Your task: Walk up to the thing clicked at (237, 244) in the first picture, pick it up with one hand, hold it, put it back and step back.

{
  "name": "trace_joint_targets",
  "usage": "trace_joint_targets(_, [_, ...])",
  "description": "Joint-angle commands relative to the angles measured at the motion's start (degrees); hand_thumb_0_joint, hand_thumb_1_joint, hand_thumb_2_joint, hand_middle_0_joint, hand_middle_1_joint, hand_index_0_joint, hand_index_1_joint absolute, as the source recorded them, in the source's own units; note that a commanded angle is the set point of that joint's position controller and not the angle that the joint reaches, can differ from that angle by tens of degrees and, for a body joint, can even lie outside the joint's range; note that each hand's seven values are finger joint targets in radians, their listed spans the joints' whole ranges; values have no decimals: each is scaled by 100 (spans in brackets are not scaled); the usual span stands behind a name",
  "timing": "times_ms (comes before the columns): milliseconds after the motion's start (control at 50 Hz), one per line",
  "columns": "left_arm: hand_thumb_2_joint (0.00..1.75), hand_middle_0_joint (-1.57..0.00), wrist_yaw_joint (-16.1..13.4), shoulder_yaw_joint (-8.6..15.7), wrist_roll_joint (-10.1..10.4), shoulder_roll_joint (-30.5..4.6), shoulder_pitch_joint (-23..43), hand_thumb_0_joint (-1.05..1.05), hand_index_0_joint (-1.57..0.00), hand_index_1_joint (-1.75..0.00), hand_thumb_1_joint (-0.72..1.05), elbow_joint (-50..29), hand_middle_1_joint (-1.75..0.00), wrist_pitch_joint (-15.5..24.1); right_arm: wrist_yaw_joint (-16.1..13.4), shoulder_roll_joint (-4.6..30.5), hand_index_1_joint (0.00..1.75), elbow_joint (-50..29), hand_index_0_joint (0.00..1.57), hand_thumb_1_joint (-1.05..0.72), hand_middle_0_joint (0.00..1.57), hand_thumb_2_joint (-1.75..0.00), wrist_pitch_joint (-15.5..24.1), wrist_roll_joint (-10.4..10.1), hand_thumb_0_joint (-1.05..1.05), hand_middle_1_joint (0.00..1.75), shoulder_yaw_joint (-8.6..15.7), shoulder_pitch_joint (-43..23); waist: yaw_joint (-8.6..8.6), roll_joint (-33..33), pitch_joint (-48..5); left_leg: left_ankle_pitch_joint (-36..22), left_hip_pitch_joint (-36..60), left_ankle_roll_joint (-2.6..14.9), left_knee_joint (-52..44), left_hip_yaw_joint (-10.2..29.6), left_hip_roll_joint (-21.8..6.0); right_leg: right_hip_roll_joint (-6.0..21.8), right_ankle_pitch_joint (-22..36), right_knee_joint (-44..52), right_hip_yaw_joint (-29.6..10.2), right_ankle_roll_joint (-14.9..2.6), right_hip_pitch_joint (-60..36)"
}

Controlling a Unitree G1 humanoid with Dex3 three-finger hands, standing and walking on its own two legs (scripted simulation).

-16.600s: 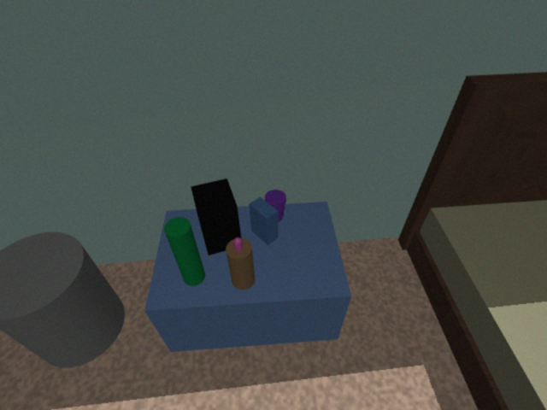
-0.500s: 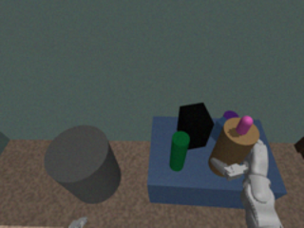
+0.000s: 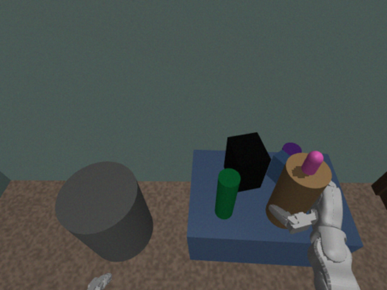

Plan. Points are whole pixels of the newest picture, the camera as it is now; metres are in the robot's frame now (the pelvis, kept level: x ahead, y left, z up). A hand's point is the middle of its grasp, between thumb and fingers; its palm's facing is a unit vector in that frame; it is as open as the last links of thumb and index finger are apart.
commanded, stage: hold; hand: right
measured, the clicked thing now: (297, 188) +0.32 -0.17 +0.07
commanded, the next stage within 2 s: crouch in 1.56 s
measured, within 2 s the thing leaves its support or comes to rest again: neither
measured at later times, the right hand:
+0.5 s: hand (293, 196) +0.32 -0.17 +0.03, palm faces +0.22 +0.97 -0.03, open 10.5 cm
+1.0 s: hand (294, 198) +0.32 -0.17 +0.03, palm faces +0.22 +0.97 -0.04, open 10.5 cm
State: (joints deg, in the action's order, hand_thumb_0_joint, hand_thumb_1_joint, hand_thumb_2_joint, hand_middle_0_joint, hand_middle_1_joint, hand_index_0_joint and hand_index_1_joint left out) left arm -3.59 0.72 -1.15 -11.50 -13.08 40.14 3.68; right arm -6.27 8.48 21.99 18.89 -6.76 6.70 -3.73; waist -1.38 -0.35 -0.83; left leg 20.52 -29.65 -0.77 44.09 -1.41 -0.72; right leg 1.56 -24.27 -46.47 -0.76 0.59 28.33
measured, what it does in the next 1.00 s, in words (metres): stands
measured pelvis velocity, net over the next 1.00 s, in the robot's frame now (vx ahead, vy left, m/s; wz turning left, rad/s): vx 0.00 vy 0.00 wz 0.00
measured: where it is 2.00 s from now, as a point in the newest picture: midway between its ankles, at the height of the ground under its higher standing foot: outside the picture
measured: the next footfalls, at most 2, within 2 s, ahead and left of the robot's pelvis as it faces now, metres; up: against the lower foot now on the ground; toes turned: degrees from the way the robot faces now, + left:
none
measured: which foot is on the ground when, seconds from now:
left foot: down 0.00-1.00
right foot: down 0.00-1.00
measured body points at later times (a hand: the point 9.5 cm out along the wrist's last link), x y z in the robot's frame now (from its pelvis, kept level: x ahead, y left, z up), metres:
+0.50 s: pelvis +0.00 +0.00 +0.00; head +0.05 -0.01 +0.45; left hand +0.12 +0.24 -0.11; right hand +0.31 -0.22 +0.04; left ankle +0.02 +0.13 -0.71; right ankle -0.01 -0.12 -0.71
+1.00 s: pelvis +0.00 +0.00 +0.00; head +0.04 -0.01 +0.45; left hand +0.12 +0.24 -0.11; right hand +0.30 -0.22 +0.04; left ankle +0.02 +0.13 -0.71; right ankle -0.01 -0.12 -0.71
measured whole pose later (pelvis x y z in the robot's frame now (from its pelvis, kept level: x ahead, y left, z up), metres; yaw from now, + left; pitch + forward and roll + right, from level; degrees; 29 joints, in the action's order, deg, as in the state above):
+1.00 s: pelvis +0.00 +0.00 +0.00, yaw +0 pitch +6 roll +1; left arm -3.7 0.5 -1.2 -11.5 -13.2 40.1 4.9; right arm -6.0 8.7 21.5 18.3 -6.8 7.1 -3.7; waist -1.4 -0.4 -1.0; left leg 20.6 -30.3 -0.8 44.7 -1.2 -0.7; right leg 1.6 -24.4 -47.1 -0.6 0.6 29.0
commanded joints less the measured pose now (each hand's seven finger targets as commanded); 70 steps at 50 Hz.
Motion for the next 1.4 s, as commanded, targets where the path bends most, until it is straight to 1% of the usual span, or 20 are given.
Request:
trace_joint_targets(0, [91, -21, -57, 253, 26, -763, 104, 0, -21, -32, 89, -672, -32, 273, -49, 784, 142, -2270, 129, -5, 124, -130, 849, -180, 0, 142, 417, -2314, 18, -349, -1998, -1533, 909, 109, -465, 6, 90, -103, 1653, 659, 33, -52, -692])
trace_joint_targets(160, [90, -21, -75, 206, 23, -720, 89, 0, -21, -32, 89, -671, -32, 325, -19, 747, 143, -2416, 129, -5, 124, -131, 865, -170, 0, 143, 295, -2493, -22, -375, -2029, -1605, 875, 108, -440, -6, 89, -85, 1772, 658, 18, -45, -826])
trace_joint_targets(240, [91, -21, -88, 255, 26, -781, 88, 0, -21, -32, 89, -621, -32, 373, 17, 533, 143, -1904, 129, -6, 124, -131, 756, -185, 0, 143, 215, -1908, -1, -132, -1886, -1568, 936, 96, -464, -40, 104, -90, 1722, 688, 11, -45, -721])
trace_joint_targets(260, [91, -21, -67, 213, 28, -722, 114, 0, -21, -32, 88, -656, -32, 361, -5, 746, 143, -2395, 129, -4, 124, -131, 820, -198, 0, 143, 345, -2333, 25, -337, -2048, -1645, 973, 107, -437, -3, 83, -93, 1773, 650, 18, -41, -740])
trace_joint_targets(300, [91, -21, -81, 261, 26, -811, 47, 0, -21, -31, 89, -600, -32, 355, -3, 716, 145, -1936, 131, -5, 126, -134, 776, -175, 0, 145, 402, -1925, 46, -246, -1995, -1776, 918, 113, -392, -35, 99, -75, 2053, 630, 5, -14, -818])
trace_joint_targets(340, [90, -21, -53, 263, 12, -801, 73, 0, -21, -31, 88, -649, -32, 366, 12, 628, 145, -2173, 131, -3, 125, -133, 807, -196, 0, 145, 261, -2393, -11, -364, -1890, -1527, 750, 117, -395, -45, 112, -62, 1821, 672, -22, -11, -684])
trace_joint_targets(360, [91, -21, -45, 199, 33, -729, 109, 0, -21, -32, 88, -712, -31, 349, -33, 900, 144, -2497, 130, -5, 125, -133, 858, -184, 0, 144, 496, -2502, 58, -434, -2164, -1549, 872, 127, -402, -28, 107, -61, 1818, 676, -20, -11, -853])
trace_joint_targets(420, [91, -21, -55, 252, 18, -757, 55, 0, -21, -31, 88, -668, -32, 370, 24, 648, 145, -2156, 131, -8, 126, -133, 791, -177, 0, 145, 290, -2001, 60, -288, -2147, -1760, 1060, 111, -424, 2, 81, -108, 1904, 628, 27, -37, -758])
trace_joint_targets(500, [91, -21, -39, 192, 28, -683, -29, 0, -21, -31, 88, -658, -31, 351, 0, 848, 146, -2369, 132, -7, 127, -134, 864, -170, 0, 146, 470, -2327, 50, -348, -2255, -2070, 1086, 135, -329, 27, 68, -107, 2260, 549, 42, -30, -812])
trace_joint_targets(540, [91, -21, -54, 281, 13, -785, 2, 0, -21, -32, 89, -621, -32, 359, 20, 578, 148, -1957, 134, -7, 128, -137, 798, -192, 0, 148, 294, -2173, -41, -199, -1865, -1741, 800, 114, -361, 0, 93, -83, 1905, 580, 17, -48, -582])
trace_joint_targets(580, [90, -21, -53, 266, 9, -798, -18, 0, -21, -31, 89, -650, -32, 357, 7, 893, 146, -2326, 131, -6, 126, -134, 872, -179, 0, 146, 500, -2533, 18, -423, -2191, -1724, 856, 129, -352, -14, 99, -74, 2051, 601, -7, -15, -831])
trace_joint_targets(660, [91, -21, -70, 259, 33, -767, 58, 0, -21, -32, 89, -670, -32, 387, 39, 593, 146, -2042, 132, -7, 127, -134, 791, -207, 0, 146, 290, -2026, -18, -61, -1948, -1682, 1005, 88, -434, 26, 79, -123, 1683, 589, 63, -81, -586])
trace_joint_targets(680, [91, -21, -65, 223, 30, -725, 76, 0, -21, -32, 89, -688, -32, 385, 9, 800, 146, -2440, 132, -5, 126, -135, 845, -210, 0, 146, 415, -2476, 23, -283, -2072, -1700, 998, 102, -414, 51, 62, -123, 1689, 572, 67, -69, -622])
trace_joint_targets(740, [91, -21, -82, 261, 20, -778, 2, 0, -21, -31, 88, -637, -32, 368, 11, 670, 148, -2065, 134, -7, 128, -137, 770, -174, 0, 148, 334, -1998, 8, -262, -2005, -1794, 971, 114, -398, 32, 67, -118, 1888, 569, 60, -50, -655])
trace_joint_targets(800, [91, -21, -81, 148, 35, -630, 82, 0, -21, -31, 88, -718, -31, 361, -24, 913, 146, -2428, 131, -5, 126, -135, 836, -165, 0, 146, 530, -2511, 55, -355, -2096, -1629, 1025, 109, -439, 44, 55, -125, 1662, 599, 76, -66, -623])
trace_joint_targets(860, [90, -21, -67, 204, 28, -727, 47, 0, -21, -31, 89, -658, -32, 381, 20, 668, 146, -2167, 132, -9, 127, -134, 810, -172, 0, 146, 307, -2202, 16, -277, -1953, -1628, 904, 115, -392, -6, 85, -93, 1768, 637, 32, -38, -672])
trace_joint_targets(1000, [90, -21, -63, 243, 30, -763, 104, 0, -21, -31, 89, -686, -32, 426, 6, 615, 146, -2047, 132, -8, 127, -135, 767, -211, 0, 146, 318, -2097, -14, -130, -1867, -1405, 896, 96, -455, -25, 104, -104, 1474, 649, 32, -69, -519])
trace_joint_targets(1220, [90, -21, -77, 251, 20, -773, 78, 0, -21, -31, 88, -687, -32, 415, -28, 808, 146, -2263, 132, -6, 126, -135, 796, -175, 0, 146, 481, -2262, 5, -334, -2113, -1517, 837, 112, -369, -4, 98, -91, 1683, 580, 12, -40, -672])
trace_joint_targets(1320, [90, -21, -76, 260, 11, -784, -6, 0, -21, -31, 88, -624, -32, 438, 7, 543, 146, -2122, 131, -5, 126, -134, 762, -156, 0, 146, 206, -2023, -65, -269, -2115, -1764, 731, 124, -271, -37, 112, -57, 2138, 525, -16, -5, -794])
trace_joint_targets(1380, [90, -21, -76, 260, 12, -789, 47, 0, -21, -31, 89, -702, -31, 434, -6, 831, 146, -2299, 131, -3, 125, -135, 802, -157, 0, 146, 440, -2412, -1, -349, -2150, -1547, 799, 117, -319, -39, 102, -71, 1787, 579, -12, -29, -661])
